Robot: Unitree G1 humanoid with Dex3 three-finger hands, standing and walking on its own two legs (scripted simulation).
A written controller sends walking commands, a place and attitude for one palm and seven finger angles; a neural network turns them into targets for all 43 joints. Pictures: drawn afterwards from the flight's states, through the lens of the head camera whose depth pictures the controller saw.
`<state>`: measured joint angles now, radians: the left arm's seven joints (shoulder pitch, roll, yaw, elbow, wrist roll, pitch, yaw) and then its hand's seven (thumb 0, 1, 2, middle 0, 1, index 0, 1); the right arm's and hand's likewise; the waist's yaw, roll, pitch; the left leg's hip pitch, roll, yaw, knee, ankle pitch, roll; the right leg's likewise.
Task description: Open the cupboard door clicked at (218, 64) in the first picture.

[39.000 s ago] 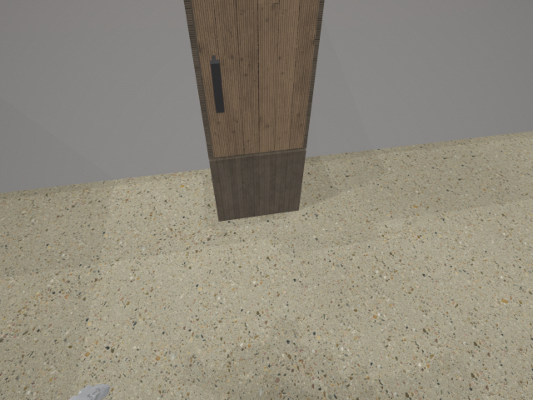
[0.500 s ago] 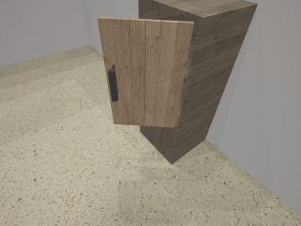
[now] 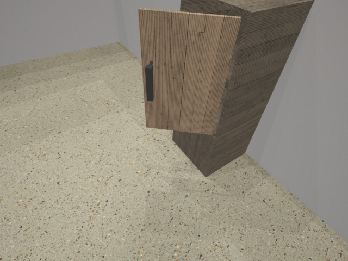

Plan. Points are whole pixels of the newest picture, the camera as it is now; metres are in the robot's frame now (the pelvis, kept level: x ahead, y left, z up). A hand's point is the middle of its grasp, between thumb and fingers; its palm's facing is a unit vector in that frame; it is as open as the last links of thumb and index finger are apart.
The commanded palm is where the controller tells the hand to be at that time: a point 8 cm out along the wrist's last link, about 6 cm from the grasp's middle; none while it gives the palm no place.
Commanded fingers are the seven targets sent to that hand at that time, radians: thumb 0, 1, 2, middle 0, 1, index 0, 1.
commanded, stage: come to a stop and stand still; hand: left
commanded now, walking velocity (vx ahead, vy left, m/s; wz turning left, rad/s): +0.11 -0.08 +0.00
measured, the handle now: (150, 81) +0.82 +0.19 -0.03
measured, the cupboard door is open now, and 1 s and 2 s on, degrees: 49 49 49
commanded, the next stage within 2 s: look again from close up in 0.20 s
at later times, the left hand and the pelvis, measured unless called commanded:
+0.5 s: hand out of the picture +0.15 +0.11 -0.17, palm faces -0.03 -0.98 -0.18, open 7.4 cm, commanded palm none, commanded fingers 0.00 0.90 0.90 -0.20 -0.30 -0.20 -0.30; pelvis +0.05 -0.05 -0.01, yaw +0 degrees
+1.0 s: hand out of the picture +0.09 +0.11 -0.17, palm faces +0.04 -0.98 -0.20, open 7.3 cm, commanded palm none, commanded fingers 0.00 0.90 0.90 -0.20 -0.30 -0.20 -0.30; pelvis +0.10 -0.06 +0.00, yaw +0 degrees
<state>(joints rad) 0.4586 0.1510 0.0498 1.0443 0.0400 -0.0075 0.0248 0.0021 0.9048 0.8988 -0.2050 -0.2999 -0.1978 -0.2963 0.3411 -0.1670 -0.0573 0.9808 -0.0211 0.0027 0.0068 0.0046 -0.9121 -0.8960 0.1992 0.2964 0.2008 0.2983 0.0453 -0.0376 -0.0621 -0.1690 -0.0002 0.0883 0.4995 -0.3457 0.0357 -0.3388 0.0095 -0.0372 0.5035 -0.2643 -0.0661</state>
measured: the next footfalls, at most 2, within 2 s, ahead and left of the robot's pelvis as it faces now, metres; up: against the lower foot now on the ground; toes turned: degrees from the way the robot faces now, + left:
left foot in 0.02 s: -0.02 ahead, +0.11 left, -0.01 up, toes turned +5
right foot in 0.42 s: +0.13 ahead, -0.15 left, -0.01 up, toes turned -6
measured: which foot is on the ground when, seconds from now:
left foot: up 0.00-0.00, down 0.02-0.42, up 0.44-0.64, down 0.66-1.00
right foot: down 0.00-0.02, up 0.04-0.40, down 0.42-1.00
